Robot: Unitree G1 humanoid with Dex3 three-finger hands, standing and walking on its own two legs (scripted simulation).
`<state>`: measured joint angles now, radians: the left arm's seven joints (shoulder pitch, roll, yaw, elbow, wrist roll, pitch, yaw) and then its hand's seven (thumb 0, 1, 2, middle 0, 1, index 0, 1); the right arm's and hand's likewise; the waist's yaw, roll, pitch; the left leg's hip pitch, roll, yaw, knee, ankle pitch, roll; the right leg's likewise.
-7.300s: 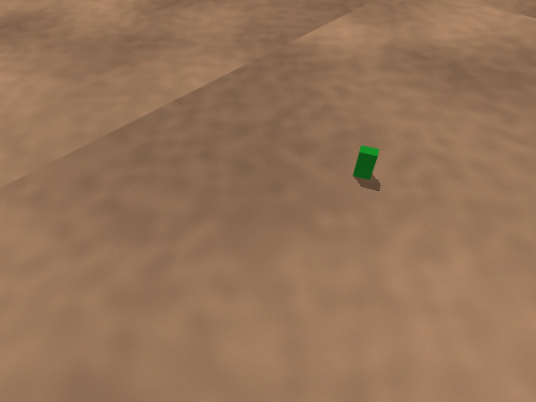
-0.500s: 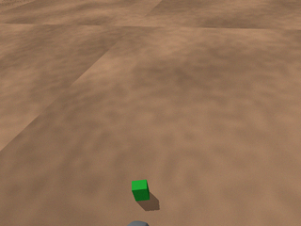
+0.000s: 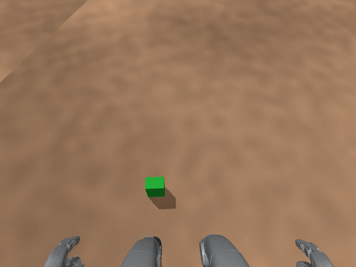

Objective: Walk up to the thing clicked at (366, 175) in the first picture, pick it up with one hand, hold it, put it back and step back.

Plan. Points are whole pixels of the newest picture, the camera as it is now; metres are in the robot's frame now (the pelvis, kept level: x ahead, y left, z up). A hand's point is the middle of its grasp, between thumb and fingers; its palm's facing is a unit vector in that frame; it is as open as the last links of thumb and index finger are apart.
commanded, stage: walk up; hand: left
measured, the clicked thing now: (155, 187) +0.45 +0.12 -0.68
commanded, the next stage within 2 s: stand in 1.62 s
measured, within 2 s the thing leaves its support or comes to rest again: neither
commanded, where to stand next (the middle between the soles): +0.06 -0.02 m, yaw -5 degrees
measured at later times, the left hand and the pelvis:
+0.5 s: hand out of the picture +0.00 +0.28 -0.14, palm faces -0.01 -0.90 -0.44, open 7.4 cm; pelvis -0.08 +0.01 -0.01, yaw +1 degrees
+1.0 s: hand out of the picture -0.01 +0.25 -0.14, palm faces -0.02 -0.93 -0.37, open 7.4 cm; pelvis -0.07 -0.01 +0.00, yaw +0 degrees
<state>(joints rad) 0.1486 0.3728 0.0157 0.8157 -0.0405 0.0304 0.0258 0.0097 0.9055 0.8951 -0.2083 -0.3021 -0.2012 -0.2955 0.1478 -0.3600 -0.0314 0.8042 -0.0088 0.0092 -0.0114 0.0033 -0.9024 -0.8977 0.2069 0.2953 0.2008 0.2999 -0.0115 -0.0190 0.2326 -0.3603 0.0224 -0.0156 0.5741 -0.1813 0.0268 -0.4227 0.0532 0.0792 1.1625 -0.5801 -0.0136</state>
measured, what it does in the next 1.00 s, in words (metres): steps on the spot: right foot, then left foot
